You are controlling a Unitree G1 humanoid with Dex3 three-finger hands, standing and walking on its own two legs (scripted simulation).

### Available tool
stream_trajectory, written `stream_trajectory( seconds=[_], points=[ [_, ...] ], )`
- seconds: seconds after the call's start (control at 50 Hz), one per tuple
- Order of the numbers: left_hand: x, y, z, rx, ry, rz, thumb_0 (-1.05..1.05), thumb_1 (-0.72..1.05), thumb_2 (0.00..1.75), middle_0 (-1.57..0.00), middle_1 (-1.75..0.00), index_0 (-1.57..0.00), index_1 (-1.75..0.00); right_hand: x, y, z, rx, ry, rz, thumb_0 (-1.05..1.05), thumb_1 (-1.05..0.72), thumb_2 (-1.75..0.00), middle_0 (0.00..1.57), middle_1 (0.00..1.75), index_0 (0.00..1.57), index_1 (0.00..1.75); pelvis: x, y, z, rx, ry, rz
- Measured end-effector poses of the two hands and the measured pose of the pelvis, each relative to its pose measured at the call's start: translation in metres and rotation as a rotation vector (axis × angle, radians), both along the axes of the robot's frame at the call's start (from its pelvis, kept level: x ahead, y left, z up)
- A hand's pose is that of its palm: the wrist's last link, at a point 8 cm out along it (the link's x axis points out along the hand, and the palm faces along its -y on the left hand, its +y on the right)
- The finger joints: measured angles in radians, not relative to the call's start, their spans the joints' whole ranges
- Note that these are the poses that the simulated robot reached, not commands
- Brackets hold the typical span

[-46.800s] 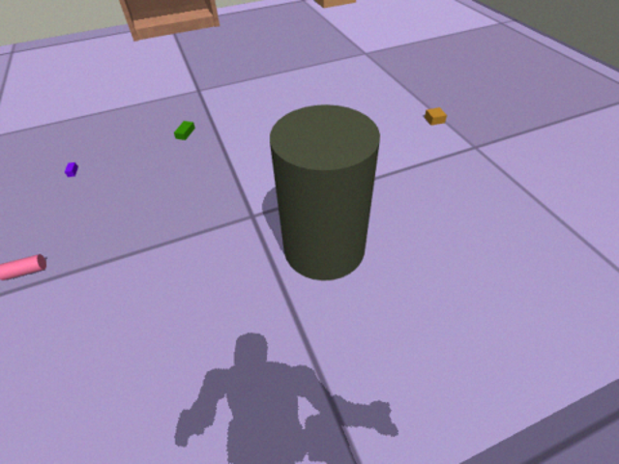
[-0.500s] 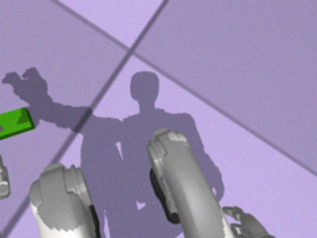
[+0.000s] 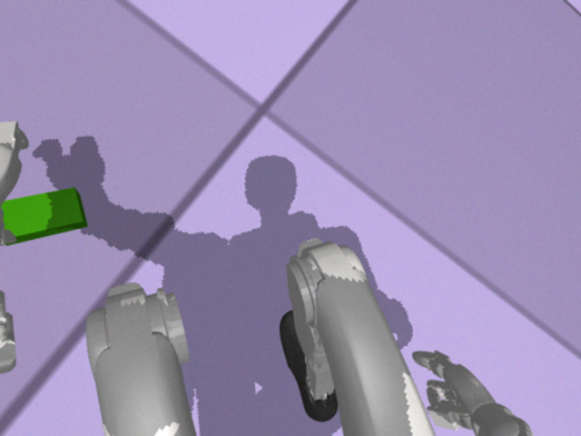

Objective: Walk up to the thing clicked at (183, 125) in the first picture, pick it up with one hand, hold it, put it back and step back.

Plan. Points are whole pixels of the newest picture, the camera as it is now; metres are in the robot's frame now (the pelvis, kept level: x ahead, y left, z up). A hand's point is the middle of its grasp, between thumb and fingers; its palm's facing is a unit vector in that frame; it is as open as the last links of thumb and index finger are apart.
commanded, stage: approach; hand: left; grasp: from above
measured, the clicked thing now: (41, 216) +0.47 +0.30 -0.30
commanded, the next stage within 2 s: rest palm in 0.24 s
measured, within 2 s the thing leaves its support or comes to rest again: neither
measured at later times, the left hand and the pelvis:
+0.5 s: hand out of the picture +0.44 +0.32 -0.20, palm faces -0.48 -0.09 -0.87, open 13.8 cm; pelvis +0.00 +0.00 +0.00, yaw -1 degrees
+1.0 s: hand (31, 206) +0.47 +0.30 -0.25, palm faces -0.39 -0.08 -0.92, open 14.0 cm; pelvis +0.00 +0.01 -0.02, yaw -4 degrees
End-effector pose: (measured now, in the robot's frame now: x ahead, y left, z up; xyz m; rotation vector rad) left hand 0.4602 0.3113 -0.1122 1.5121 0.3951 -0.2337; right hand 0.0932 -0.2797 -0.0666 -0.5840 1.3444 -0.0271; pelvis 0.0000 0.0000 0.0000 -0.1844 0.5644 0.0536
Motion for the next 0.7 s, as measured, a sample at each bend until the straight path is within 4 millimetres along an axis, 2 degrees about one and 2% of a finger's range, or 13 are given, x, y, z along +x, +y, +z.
stream_trajectory(
  seconds=[0.06,0.16,0.26,0.34,0.42,0.5,0.6,0.7],
  points=[
    [0.012,0.0,-0.001,0.013,0.005,0.039,0.0,-0.49,1.05,-0.11,-1.04,-0.11,-1.03,-0.006,0.003,0.001,-0.002,-0.014,-0.001,0.0,-0.9,-0.89,0.2,0.3,0.2,0.3,-0.002,0.002,-0.002,-0.006,-0.003,-0.004],
    [0.019,0.0,-0.016,0.02,0.052,0.079,0.0,-0.48,1.02,-0.1,-1.06,-0.11,-1.04,-0.033,0.01,-0.002,0.013,0.036,-0.036,0.0,-0.9,-0.89,0.2,0.3,0.2,0.3,-0.003,0.003,-0.006,-0.012,-0.004,-0.008],
    [0.011,0.004,-0.032,0.015,0.096,0.089,0.0,-0.48,0.99,-0.1,-1.06,-0.11,-1.04,-0.062,0.02,-0.005,0.046,0.129,-0.083,0.0,-0.9,-0.89,0.2,0.3,0.2,0.3,0.0,0.003,-0.005,-0.013,0.002,-0.009],
    [0.0,0.009,-0.034,0.007,0.098,0.082,0.0,-0.46,0.98,-0.11,-1.06,-0.12,-1.03,-0.073,0.025,-0.006,0.074,0.179,-0.102,0.0,-0.9,-0.89,0.21,0.3,0.2,0.3,0.002,0.002,-0.003,-0.01,0.004,-0.006],
    [-0.007,0.012,-0.028,-0.001,0.09,0.062,0.0,-0.45,0.98,-0.13,-1.04,-0.14,-1.02,-0.071,0.023,-0.008,0.081,0.187,-0.099,0.0,-0.9,-0.89,0.21,0.3,0.2,0.3,0.003,0.001,-0.002,-0.008,0.007,-0.005],
    [-0.01,0.012,-0.028,-0.018,0.103,0.057,0.0,-0.47,0.98,-0.11,-1.02,-0.12,-1.0,-0.058,0.018,-0.008,0.069,0.156,-0.066,0.0,-0.9,-0.89,0.21,0.3,0.2,0.3,0.002,0.001,-0.003,-0.01,0.001,-0.007],
    [-0.013,0.004,-0.041,-0.048,0.123,0.026,0.0,-0.5,0.99,-0.1,-1.0,-0.09,-1.0,-0.043,0.012,-0.005,0.039,0.102,-0.017,0.0,-0.9,-0.89,0.21,0.3,0.2,0.3,0.0,0.001,-0.008,-0.017,-0.023,-0.014],
    [-0.013,-0.008,-0.059,-0.071,0.098,-0.009,0.0,-0.5,0.99,-0.09,-1.01,-0.09,-1.0,-0.038,0.01,-0.002,0.017,0.093,0.03,0.0,-0.89,-0.89,0.2,0.3,0.2,0.3,-0.002,0.001,-0.013,-0.02,-0.045,-0.02]
  ],
)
